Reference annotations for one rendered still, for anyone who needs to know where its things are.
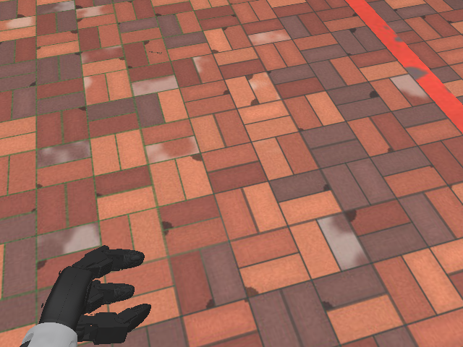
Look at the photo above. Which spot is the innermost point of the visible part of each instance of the left robot forearm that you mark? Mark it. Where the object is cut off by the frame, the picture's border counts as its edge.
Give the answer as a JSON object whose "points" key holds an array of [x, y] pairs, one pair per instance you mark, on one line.
{"points": [[50, 334]]}

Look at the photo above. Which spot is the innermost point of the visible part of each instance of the robot left hand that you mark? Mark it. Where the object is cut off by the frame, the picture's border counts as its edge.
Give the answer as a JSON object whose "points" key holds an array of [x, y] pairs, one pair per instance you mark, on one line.
{"points": [[75, 294]]}

